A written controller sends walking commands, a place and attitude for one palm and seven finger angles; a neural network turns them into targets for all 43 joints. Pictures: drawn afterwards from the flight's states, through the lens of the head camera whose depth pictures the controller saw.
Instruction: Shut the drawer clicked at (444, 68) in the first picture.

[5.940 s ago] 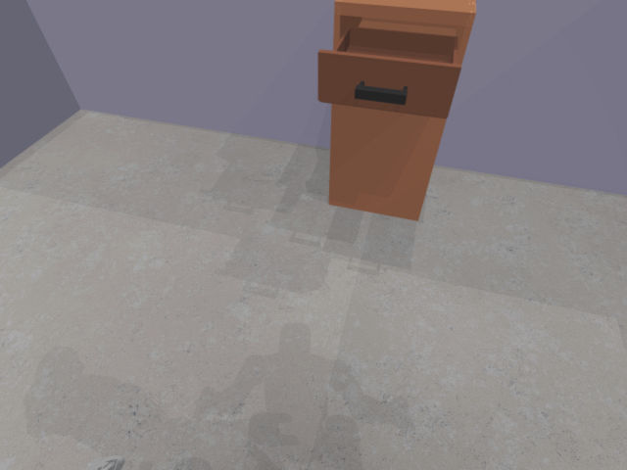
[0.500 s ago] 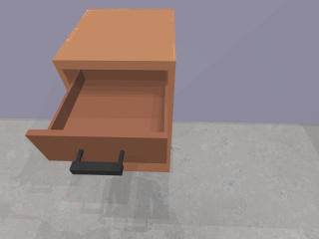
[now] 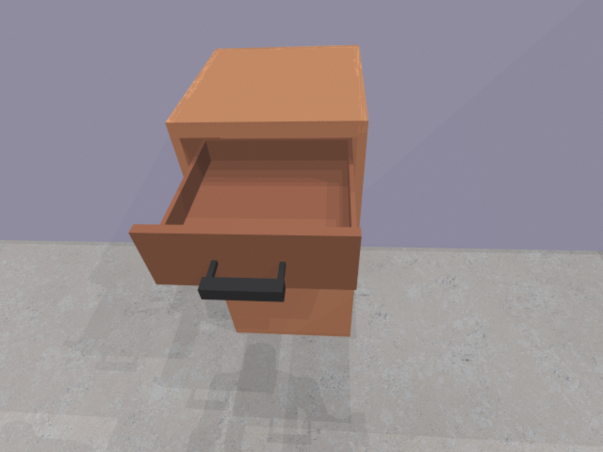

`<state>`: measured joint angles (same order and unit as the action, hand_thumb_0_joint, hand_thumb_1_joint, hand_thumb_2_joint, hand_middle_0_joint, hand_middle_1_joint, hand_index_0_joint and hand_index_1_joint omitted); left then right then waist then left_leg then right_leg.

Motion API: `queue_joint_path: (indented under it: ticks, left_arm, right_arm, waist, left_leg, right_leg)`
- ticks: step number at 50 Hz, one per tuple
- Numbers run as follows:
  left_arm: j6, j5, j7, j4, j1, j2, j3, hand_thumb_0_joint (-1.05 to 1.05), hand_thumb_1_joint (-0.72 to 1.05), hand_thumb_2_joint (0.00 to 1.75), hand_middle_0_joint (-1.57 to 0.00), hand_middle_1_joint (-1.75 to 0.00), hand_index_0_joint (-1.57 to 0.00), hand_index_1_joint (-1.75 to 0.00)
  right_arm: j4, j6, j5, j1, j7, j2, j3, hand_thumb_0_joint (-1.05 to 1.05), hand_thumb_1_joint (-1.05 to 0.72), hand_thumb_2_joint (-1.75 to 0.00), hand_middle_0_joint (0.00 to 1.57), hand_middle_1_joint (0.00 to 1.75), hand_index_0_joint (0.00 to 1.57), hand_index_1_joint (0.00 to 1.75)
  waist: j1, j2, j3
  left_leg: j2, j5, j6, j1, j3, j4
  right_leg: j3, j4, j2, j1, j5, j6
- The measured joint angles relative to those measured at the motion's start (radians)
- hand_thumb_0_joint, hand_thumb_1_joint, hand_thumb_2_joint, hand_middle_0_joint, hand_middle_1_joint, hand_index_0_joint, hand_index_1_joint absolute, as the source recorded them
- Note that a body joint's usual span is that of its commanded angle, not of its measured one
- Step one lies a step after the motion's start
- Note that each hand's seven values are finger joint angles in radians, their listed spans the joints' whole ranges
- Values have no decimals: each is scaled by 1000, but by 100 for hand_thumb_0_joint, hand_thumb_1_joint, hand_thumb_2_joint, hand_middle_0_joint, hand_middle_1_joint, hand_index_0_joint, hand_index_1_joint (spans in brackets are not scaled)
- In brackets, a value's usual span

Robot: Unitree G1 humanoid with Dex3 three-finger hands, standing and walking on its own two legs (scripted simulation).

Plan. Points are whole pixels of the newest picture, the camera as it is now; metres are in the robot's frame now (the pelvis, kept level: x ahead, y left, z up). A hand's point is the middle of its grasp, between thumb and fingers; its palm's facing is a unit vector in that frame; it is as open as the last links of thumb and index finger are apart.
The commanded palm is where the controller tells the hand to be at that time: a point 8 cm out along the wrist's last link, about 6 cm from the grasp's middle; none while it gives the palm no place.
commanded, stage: come to a stop and stand still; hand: left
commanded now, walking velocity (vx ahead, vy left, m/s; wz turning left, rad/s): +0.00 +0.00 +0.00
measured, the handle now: (245, 277) +0.38 +0.13 +0.00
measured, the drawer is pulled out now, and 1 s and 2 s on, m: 0.29 0.29 0.29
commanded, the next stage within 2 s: look again from close up in 0.42 s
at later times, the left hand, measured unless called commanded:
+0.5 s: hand out of the picture -0.03 +0.18 -0.15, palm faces +0.00 -0.98 -0.21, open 7.3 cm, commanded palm none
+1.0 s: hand out of the picture -0.01 +0.16 -0.15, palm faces +0.01 -0.98 -0.19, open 7.3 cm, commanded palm none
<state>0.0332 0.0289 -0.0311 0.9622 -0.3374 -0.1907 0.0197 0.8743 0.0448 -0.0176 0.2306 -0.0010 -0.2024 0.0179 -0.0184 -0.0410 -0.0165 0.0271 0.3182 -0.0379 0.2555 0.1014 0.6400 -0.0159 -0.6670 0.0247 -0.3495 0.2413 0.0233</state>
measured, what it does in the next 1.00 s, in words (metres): steps on the spot: right foot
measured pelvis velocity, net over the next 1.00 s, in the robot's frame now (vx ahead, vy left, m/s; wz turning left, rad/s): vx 0.00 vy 0.00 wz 0.01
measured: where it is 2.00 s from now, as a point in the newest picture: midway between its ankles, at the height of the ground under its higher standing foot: outside the picture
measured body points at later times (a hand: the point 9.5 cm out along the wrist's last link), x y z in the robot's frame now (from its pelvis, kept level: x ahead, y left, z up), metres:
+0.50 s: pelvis -0.03 +0.01 +0.02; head -0.03 -0.01 +0.47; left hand -0.03 +0.23 -0.13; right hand -0.05 -0.20 -0.15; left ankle +0.03 +0.10 -0.72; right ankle -0.01 -0.09 -0.72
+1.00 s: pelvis +0.00 +0.00 +0.02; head +0.01 -0.01 +0.47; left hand -0.01 +0.21 -0.13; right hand -0.02 -0.20 -0.14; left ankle +0.03 +0.10 -0.72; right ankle -0.01 -0.09 -0.72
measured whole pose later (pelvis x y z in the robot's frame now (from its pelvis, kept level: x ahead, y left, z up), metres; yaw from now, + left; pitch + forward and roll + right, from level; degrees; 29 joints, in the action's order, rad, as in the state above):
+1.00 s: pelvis +0.00 +0.00 +0.02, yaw +0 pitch -1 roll +0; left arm -0.02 0.01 -0.04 1.10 -0.32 -0.12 -0.02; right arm 1.11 -0.02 -0.01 0.32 -0.02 -0.14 -0.03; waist 0.01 -0.02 -0.04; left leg 0.02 0.17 -0.04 0.21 0.09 0.39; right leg 0.00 -0.43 -0.04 -0.18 0.24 0.04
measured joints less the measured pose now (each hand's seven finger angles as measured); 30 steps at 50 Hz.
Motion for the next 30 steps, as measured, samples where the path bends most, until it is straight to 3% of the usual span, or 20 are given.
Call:
queue_joint_path:
  ticks: [4, 7, 12, 15, 17, 23, 30]
  left_arm:
    - [7, 1, -1, -1, -22, 17, 1, 0, 91, 90, -20, -30, -20, -30]
    - [14, -3, -2, 3, -17, 24, 7, 0, 91, 90, -20, -30, -20, -30]
    - [13, -4, 2, 9, -4, 45, 8, 0, 91, 90, -20, -30, -20, -30]
    - [-3, -6, 2, 14, -5, 57, 2, 0, 91, 90, -20, -30, -20, -30]
    - [-13, -7, -2, 31, 3, 71, -6, 0, 91, 90, -20, -30, -20, -30]
    - [-25, -10, -2, 75, -3, 82, -26, 1, 92, 90, -20, -30, -20, -30]
    - [-25, -10, -6, 87, 5, 76, -27, 1, 93, 90, -20, -30, -20, -30]
  right_arm:
    - [12, -7, 3, 34, -3, 8, 9, 0, -92, -89, 20, 30, 20, 30]
    - [34, -18, -3, 78, -3, 9, 7, 0, -93, -89, 20, 30, 20, 30]
    - [107, -3, -6, 132, -9, 8, 0, 0, -92, -89, 20, 30, 20, 30]
    - [139, -3, -5, 143, -12, 14, -5, 1, -92, -89, 20, 30, 20, 30]
    - [151, -9, 0, 133, -14, 16, -7, 1, -91, -89, 20, 30, 20, 30]
    - [160, -27, 4, 121, -12, 37, -17, 1, -91, -89, 20, 30, 20, 30]
    - [184, -33, 3, 122, -12, 58, -26, 1, -91, -89, 20, 30, 20, 30]
  waist:
    - [16, -7, 3]
    - [21, 5, -4]
    - [27, 4, 1]
    - [22, 10, 3]
    - [21, 3, -11]
    - [47, -18, -16]
    - [47, -7, -1]
  left_leg:
    - [10, 11, 10, 20, -11, -25]
    - [9, -77, -16, 14, 0, -69]
    - [13, -107, -40, 19, 7, -117]
    - [23, -124, -40, 27, 16, -136]
    - [19, -132, -35, 28, 23, -144]
    - [0, -165, -14, 7, 10, -197]
    - [-9, -169, -11, 2, 4, -210]
  right_leg:
    - [10, 44, 12, -5, -3, -7]
    - [-6, 34, 3, -17, 54, -5]
    - [-14, -117, -23, -37, 139, 4]
    - [0, 10, -20, 52, 131, 10]
    - [-8, 90, -25, 80, 32, 7]
    - [2, 156, -46, 106, -7, 6]
    - [5, 182, -57, 116, -16, 13]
